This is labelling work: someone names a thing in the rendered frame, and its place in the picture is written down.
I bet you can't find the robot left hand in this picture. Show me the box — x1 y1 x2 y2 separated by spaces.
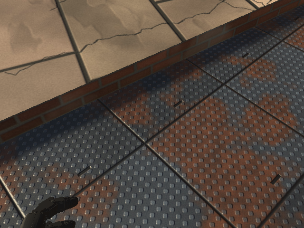
20 197 79 228

